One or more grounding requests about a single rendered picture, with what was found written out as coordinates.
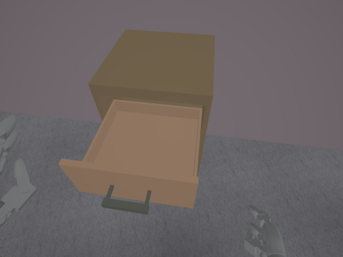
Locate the right robot hand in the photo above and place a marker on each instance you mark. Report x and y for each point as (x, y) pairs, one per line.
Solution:
(269, 240)

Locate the cabinet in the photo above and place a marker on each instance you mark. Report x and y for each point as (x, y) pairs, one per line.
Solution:
(161, 68)

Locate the left robot hand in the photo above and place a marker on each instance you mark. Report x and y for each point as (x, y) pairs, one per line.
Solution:
(19, 195)

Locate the drawer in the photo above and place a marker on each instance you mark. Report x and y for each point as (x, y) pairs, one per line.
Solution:
(139, 147)

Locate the handle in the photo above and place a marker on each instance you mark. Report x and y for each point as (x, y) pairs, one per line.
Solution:
(126, 205)

